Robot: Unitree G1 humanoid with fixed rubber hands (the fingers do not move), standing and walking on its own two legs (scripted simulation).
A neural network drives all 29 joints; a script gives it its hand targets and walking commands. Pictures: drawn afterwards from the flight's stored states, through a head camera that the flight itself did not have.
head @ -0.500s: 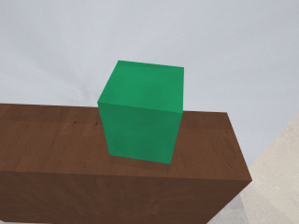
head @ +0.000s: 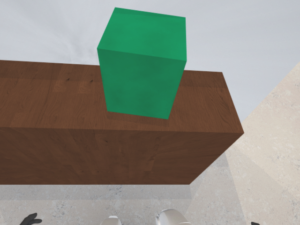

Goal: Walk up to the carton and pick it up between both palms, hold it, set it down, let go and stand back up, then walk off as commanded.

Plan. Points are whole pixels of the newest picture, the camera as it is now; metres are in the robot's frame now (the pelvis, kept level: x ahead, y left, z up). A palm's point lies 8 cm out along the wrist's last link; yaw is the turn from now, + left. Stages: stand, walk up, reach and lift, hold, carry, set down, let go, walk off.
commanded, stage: walk off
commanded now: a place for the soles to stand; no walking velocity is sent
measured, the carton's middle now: (143, 67) +0.57 +0.01 +0.07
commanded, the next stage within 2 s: stand in 1.52 s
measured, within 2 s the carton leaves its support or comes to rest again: neither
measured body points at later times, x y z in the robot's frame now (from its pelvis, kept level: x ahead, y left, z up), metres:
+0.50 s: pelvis -0.14 -0.01 +0.00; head -0.08 -0.01 +0.44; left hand -0.01 +0.31 -0.10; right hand -0.07 -0.34 -0.12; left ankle -0.17 +0.11 -0.71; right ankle -0.07 -0.15 -0.72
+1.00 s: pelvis -0.27 -0.03 +0.00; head -0.24 -0.04 +0.45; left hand -0.24 +0.30 -0.11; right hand -0.16 -0.36 -0.11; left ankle -0.20 +0.11 -0.70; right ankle -0.29 -0.15 -0.72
